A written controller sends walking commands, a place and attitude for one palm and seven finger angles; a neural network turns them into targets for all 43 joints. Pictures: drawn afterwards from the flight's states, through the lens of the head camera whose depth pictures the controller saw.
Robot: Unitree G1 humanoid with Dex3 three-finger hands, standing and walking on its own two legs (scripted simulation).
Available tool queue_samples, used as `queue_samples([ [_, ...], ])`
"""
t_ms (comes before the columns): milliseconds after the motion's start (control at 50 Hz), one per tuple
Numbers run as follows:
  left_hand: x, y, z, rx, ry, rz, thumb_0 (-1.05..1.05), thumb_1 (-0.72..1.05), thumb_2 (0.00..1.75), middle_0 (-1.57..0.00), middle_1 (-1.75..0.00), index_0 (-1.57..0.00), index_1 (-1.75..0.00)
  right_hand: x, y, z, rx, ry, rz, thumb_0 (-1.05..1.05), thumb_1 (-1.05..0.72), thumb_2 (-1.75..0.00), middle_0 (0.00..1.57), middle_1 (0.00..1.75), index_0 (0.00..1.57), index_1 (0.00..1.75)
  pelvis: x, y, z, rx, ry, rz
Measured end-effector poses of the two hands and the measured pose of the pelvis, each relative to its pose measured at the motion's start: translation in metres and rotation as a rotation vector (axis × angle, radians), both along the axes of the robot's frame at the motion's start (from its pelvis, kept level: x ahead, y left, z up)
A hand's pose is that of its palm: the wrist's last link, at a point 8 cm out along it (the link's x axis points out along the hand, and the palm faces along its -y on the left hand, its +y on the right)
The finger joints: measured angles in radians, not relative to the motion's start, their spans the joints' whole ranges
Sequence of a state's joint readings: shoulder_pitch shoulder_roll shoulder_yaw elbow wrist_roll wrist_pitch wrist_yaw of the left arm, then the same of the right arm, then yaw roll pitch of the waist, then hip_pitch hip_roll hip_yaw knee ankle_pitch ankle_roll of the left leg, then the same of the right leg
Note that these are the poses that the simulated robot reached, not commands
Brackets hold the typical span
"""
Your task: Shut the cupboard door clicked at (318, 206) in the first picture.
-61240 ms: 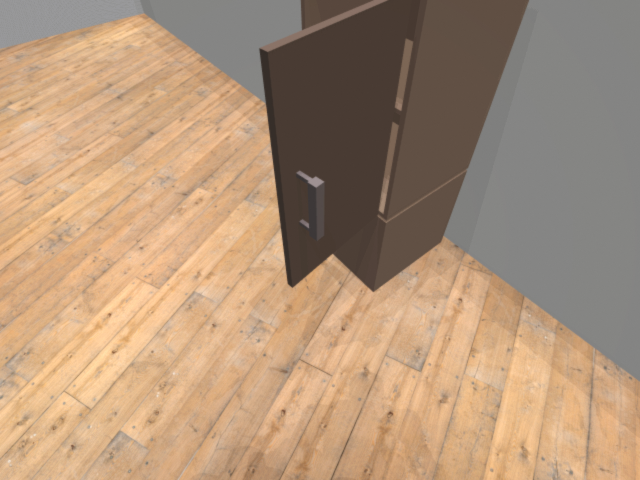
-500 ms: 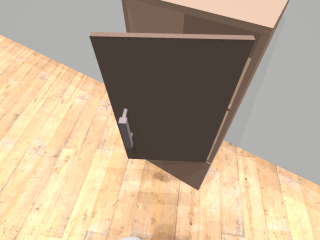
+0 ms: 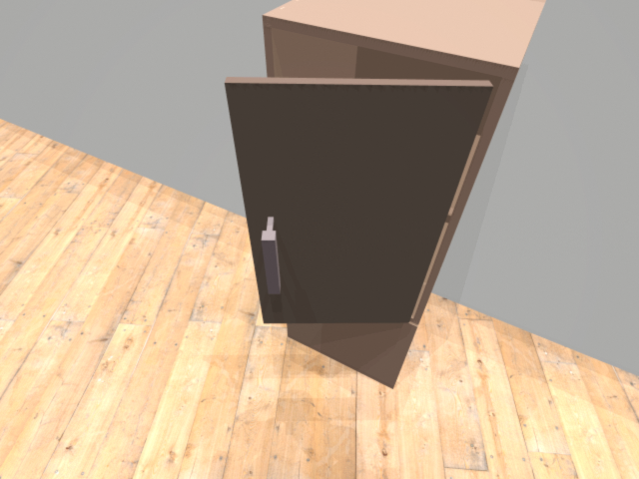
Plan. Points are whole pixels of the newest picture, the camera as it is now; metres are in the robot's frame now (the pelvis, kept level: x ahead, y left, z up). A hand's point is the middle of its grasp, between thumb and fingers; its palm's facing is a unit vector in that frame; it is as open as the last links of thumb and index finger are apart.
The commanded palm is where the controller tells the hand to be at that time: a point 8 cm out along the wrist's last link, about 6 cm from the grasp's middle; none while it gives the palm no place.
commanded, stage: come to a stop and stand still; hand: left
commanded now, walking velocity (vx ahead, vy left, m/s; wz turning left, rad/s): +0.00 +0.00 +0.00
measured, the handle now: (272, 256) +0.50 +0.11 -0.06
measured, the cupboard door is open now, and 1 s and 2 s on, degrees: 29 29 29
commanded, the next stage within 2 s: look again from close up in 0.48 s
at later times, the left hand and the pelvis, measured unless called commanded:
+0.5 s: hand out of the picture -0.06 +0.18 -0.18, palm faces +0.06 -0.99 -0.15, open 7.4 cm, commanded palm none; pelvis -0.01 +0.02 +0.00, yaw +2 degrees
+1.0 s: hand out of the picture -0.03 +0.15 -0.17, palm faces +0.05 -0.99 -0.16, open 7.4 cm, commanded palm none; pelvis +0.00 -0.01 +0.01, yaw +2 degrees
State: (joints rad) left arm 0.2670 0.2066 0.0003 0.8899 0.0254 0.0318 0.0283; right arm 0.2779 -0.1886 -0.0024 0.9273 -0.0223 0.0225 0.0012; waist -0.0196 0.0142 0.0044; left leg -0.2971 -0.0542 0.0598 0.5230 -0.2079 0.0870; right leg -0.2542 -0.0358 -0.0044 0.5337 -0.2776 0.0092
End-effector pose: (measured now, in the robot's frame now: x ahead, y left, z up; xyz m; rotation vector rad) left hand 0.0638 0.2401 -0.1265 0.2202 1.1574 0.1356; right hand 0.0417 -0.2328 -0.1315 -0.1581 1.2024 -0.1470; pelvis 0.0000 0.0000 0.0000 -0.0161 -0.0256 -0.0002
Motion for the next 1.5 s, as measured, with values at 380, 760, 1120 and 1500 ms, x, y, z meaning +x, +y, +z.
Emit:
queue_samples([
  [380, -0.124, -0.011, -0.023, -0.096, 0.264, 0.106, 0.01, 0.91, 0.90, -0.20, -0.30, -0.20, -0.30, -0.028, 0.014, 0.006, -0.034, 0.091, 0.022, 0.01, -0.91, -0.90, 0.20, 0.30, 0.20, 0.30, -0.013, 0.015, 0.003, -0.009, -0.003, 0.029],
  [760, -0.124, -0.022, -0.020, -0.099, 0.260, 0.131, 0.01, 0.91, 0.90, -0.20, -0.30, -0.19, -0.30, -0.010, 0.013, 0.006, -0.020, 0.067, 0.036, 0.01, -0.92, -0.90, 0.20, 0.30, 0.20, 0.30, -0.009, 0.009, 0.006, 0.004, 0.003, 0.043],
  [1120, -0.083, -0.044, -0.016, -0.092, 0.218, 0.096, 0.01, 0.91, 0.90, -0.20, -0.30, -0.20, -0.30, -0.025, -0.003, 0.001, 0.007, 0.141, 0.005, 0.01, -0.91, -0.90, 0.20, 0.30, 0.20, 0.30, 0.006, -0.014, 0.008, 0.009, 0.007, 0.037],
  [1500, -0.055, -0.061, -0.019, -0.088, 0.233, 0.092, 0.01, 0.91, 0.90, -0.20, -0.30, -0.19, -0.30, -0.008, -0.028, -0.002, -0.003, 0.160, -0.035, 0.01, -0.91, -0.90, 0.20, 0.30, 0.20, 0.30, 0.033, -0.039, 0.004, 0.020, 0.024, 0.023],
])
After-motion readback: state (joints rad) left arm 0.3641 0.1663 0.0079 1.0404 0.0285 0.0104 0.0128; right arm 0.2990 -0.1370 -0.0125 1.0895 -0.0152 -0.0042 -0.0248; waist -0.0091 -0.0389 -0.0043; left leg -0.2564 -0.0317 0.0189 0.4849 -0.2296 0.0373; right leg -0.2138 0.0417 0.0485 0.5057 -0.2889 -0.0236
